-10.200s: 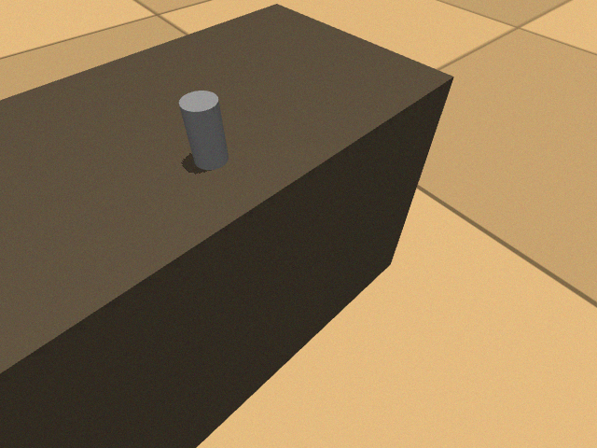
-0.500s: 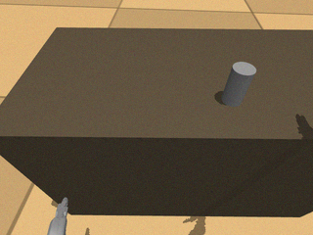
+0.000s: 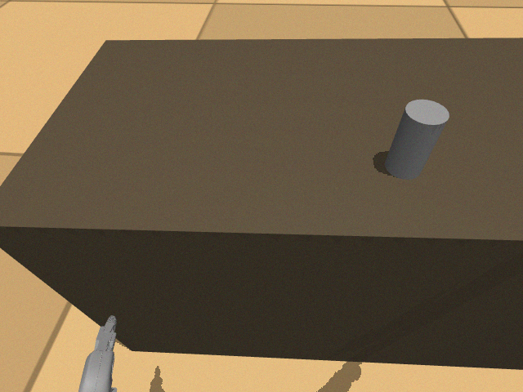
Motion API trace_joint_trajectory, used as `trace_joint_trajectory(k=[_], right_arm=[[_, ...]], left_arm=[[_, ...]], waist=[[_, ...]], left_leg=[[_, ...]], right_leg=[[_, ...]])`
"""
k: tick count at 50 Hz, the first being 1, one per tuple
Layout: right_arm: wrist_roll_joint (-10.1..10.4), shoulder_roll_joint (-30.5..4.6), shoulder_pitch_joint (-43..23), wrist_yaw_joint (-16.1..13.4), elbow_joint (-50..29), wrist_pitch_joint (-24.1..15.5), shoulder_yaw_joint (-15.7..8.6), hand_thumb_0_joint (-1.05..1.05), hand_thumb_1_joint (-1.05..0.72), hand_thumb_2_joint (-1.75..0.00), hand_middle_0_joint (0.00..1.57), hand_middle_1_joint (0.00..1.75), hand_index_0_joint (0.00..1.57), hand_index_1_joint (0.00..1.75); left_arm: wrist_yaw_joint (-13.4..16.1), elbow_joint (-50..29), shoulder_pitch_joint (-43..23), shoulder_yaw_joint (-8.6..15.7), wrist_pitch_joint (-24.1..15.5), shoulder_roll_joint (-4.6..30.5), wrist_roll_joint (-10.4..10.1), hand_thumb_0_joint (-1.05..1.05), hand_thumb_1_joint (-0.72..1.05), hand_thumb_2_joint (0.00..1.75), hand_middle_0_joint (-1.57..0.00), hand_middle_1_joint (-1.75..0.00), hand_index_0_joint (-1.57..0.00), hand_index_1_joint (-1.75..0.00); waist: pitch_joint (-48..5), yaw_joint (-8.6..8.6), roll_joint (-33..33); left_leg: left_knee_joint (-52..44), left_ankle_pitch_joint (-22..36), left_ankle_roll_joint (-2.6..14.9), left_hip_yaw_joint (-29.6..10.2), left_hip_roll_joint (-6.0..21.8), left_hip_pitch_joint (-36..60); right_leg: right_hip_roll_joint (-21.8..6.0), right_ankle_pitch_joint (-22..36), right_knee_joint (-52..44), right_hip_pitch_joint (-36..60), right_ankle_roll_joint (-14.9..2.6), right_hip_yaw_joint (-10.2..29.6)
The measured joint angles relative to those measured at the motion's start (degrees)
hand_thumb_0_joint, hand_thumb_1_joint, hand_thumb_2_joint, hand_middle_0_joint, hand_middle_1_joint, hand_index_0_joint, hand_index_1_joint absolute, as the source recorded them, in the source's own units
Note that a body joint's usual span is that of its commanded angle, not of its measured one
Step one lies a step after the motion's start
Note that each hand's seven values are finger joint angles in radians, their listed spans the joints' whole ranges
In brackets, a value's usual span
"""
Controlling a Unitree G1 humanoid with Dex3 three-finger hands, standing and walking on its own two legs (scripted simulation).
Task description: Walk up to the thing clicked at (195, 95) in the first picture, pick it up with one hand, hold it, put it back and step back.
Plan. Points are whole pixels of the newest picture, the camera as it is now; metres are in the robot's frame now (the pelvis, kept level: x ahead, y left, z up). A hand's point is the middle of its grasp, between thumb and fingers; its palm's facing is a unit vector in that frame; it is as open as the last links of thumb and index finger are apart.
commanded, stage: go down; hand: right
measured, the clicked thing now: (413, 141) +0.50 -0.23 +0.09
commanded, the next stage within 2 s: approach in 1.28 s
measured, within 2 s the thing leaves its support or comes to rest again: neither
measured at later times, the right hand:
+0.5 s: hand out of the picture +0.38 -0.41 +0.21, palm faces +0.24 +0.97 +0.03, open 17.7 cm
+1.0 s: hand out of the picture +0.40 -0.42 +0.22, palm faces +0.24 +0.97 +0.02, open 17.7 cm
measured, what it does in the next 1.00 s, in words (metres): stands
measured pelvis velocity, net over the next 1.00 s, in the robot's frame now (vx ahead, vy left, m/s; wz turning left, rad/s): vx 0.01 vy -0.01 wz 0.01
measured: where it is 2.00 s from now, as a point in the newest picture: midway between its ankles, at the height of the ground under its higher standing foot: outside the picture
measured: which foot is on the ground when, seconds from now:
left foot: down 0.00-1.00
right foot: down 0.00-1.00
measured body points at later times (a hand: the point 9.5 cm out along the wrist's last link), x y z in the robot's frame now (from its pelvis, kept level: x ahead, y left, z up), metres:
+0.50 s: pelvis +0.00 +0.00 +0.00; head +0.04 -0.03 +0.44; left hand +0.15 +0.26 -0.06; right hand +0.37 -0.46 +0.21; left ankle -0.02 +0.15 -0.73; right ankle -0.01 -0.12 -0.73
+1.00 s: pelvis +0.01 -0.01 -0.01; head +0.06 -0.03 +0.44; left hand +0.15 +0.25 -0.06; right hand +0.39 -0.47 +0.22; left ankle -0.02 +0.15 -0.73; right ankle -0.01 -0.12 -0.73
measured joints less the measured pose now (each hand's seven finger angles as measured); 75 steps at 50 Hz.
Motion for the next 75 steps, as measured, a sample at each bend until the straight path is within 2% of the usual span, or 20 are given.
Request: trace_joint_trajectory(k=[3, 8, 13, 18, 23, 30, 37, 42, 47, 55, 63, 70, 75], right_arm=[[-0.2, -0.8, -0.4, 0.4, 1.5, 0.3, 0.4, -0.02, 0.59, -0.05, 0.03, 0.06, 0.04, 0.06], [-0.7, -1.1, -1.5, 0.7, 2.2, 0.3, -0.4, -0.02, 0.60, -0.05, 0.03, 0.06, 0.04, 0.06], [-1.1, -2.2, -3.4, 0.4, 3.8, -0.2, -0.4, -0.02, 0.60, -0.05, 0.03, 0.06, 0.04, 0.06], [-2.4, -3.3, -4.9, 0.0, 5.4, -0.4, -0.3, -0.02, 0.60, -0.05, 0.03, 0.06, 0.04, 0.06], [-2.3, -4.1, -6.3, 0.0, 5.8, -1.0, -0.6, -0.02, 0.61, -0.05, 0.03, 0.06, 0.04, 0.06], [-3.0, -6.2, -7.4, 0.3, 8.7, -0.7, 0.4, -0.02, 0.61, -0.04, 0.03, 0.06, 0.04, 0.06], [-3.5, -7.3, -9.5, 0.2, 9.3, -1.6, -0.7, -0.02, 0.61, -0.05, 0.03, 0.06, 0.04, 0.06], [-3.6, -8.2, -10.7, 0.5, 10.3, -1.3, -0.1, -0.02, 0.61, -0.05, 0.03, 0.06, 0.04, 0.06], [-4.2, -8.3, -11.2, 0.8, 11.4, -0.4, 0.4, -0.02, 0.60, -0.05, 0.03, 0.06, 0.04, 0.06], [-4.5, -8.3, -10.4, 0.3, 10.3, 0.0, -0.5, -0.02, 0.60, -0.05, 0.03, 0.06, 0.04, 0.06], [-4.8, -8.4, -11.1, 0.1, 10.2, -0.3, 0.0, -0.02, 0.61, -0.05, 0.03, 0.06, 0.04, 0.06], [-3.9, -7.3, -10.3, 0.4, 9.0, -0.4, -0.6, -0.02, 0.61, -0.06, 0.03, 0.06, 0.04, 0.06], [-3.7, -7.1, -9.8, 0.0, 9.6, 0.5, 0.8, -0.02, 0.60, -0.05, 0.03, 0.06, 0.04, 0.06]], left_arm=[[-0.1, -0.8, 0.4, 0.1, 0.2, 0.2, 0.0, -0.01, -0.55, 0.07, -0.06, -0.05, -0.06, -0.06], [-0.5, -3.1, 1.8, -0.2, 0.5, 0.5, -0.1, -0.01, -0.55, 0.07, -0.06, -0.05, -0.06, -0.06], [-0.7, -2.1, 1.7, -0.1, 0.5, 0.6, 0.1, -0.01, -0.55, 0.07, -0.06, -0.05, -0.06, -0.06], [-0.6, -2.6, 1.1, -0.5, 1.1, 0.9, 0.0, -0.01, -0.55, 0.07, -0.06, -0.05, -0.06, -0.06], [-0.5, -5.5, 1.6, -0.9, 0.5, 0.7, 0.1, -0.01, -0.54, 0.06, -0.06, -0.05, -0.06, -0.06], [-0.7, -4.6, 2.0, -1.2, 0.4, 0.6, 0.2, -0.01, -0.54, 0.06, -0.06, -0.05, -0.06, -0.06], [-0.7, -4.7, 1.8, -1.4, 0.3, 0.8, 0.3, -0.01, -0.54, 0.06, -0.06, -0.05, -0.06, -0.06], [-0.6, -4.6, 1.3, -1.3, 0.5, 0.7, 0.5, -0.01, -0.54, 0.07, -0.06, -0.05, -0.06, -0.06], [-0.8, -6.0, 1.7, -0.8, 0.8, 1.0, 0.5, -0.01, -0.54, 0.07, -0.06, -0.05, -0.06, -0.06], [-1.3, -8.1, 3.3, -1.4, 1.3, 0.7, 0.2, -0.01, -0.54, 0.07, -0.06, -0.05, -0.06, -0.06], [-1.7, -5.7, 2.4, -0.9, 1.5, 0.6, 0.4, -0.01, -0.54, 0.07, -0.06, -0.05, -0.06, -0.06], [-1.3, -6.3, 2.1, -1.1, 1.7, 0.9, 0.1, -0.01, -0.54, 0.06, -0.06, -0.05, -0.06, -0.06], [-1.3, -7.5, 3.1, -1.5, 1.3, 0.5, 0.1, -0.01, -0.55, 0.06, -0.06, -0.05, -0.06, -0.06]], waist=[[-0.1, 0.31, -0.3], [0.4, 0.53, 0.0], [0.5, 0.96, 0.3], [1.1, 1.22, 0.1], [0.8, 1.78, 0.5], [0.1, 2.27, 0.3], [0.8, 2.36, 0.5], [0.1, 2.63, 0.3], [-0.5, 2.84, -0.1], [-0.3, 2.84, 0.2], [0.3, 2.50, 0.1], [-0.3, 2.43, -0.2], [-0.8, 2.21, -0.3]], left_leg=[[0.2, -0.1, -0.12, -0.1, 0.1, -0.4], [0.7, -0.2, -0.21, -0.2, 0.1, -1.0], [1.0, -0.2, -0.16, -0.2, -0.2, -1.7], [1.4, 0.0, -0.22, -0.2, -0.3, -3.0], [1.5, 0.0, -0.20, -0.2, -0.3, -3.2], [2.0, -0.4, -0.28, -0.1, -0.3, -4.2], [2.7, -0.8, -0.37, 0.0, -0.3, -5.2], [2.7, -1.0, -0.42, 0.0, -0.4, -5.6], [2.5, -1.1, -0.55, -0.1, -0.4, -5.4], [2.3, -1.1, -0.59, -0.2, -0.4, -5.0], [2.7, -1.0, -0.61, -0.2, -0.4, -5.7], [2.4, -0.8, -0.73, -0.3, -0.3, -5.4], [2.2, -0.8, -0.63, -0.2, -0.3, -4.8]], right_leg=[[0.1, -0.2, 0.4, -0.5, -0.13, -0.1], [0.1, -0.4, 0.9, -1.0, -0.19, -0.2], [-0.2, -0.6, 1.7, -1.9, -0.16, -0.2], [-0.2, -0.6, 2.3, -3.3, -0.25, -0.1], [-0.2, -0.5, 2.4, -3.5, -0.21, -0.1], [-0.3, -1.1, 3.1, -4.6, -0.30, 0.0], [-0.3, -1.6, 4.1, -5.8, -0.36, 0.1], [-0.3, -2.0, 4.5, -6.4, -0.38, 0.1], [-0.3, -2.3, 4.6, -6.3, -0.53, 0.1], [-0.3, -2.3, 4.4, -5.8, -0.61, -0.1], [-0.3, -2.4, 5.2, -6.7, -0.66, 0.0], [-0.2, -2.2, 4.9, -6.4, -0.78, -0.1], [-0.2, -2.1, 4.5, -5.7, -0.70, -0.1]])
